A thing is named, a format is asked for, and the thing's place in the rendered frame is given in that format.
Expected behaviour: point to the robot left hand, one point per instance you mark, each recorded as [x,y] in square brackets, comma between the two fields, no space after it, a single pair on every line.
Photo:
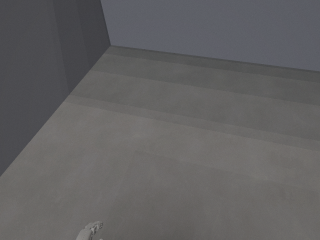
[89,231]

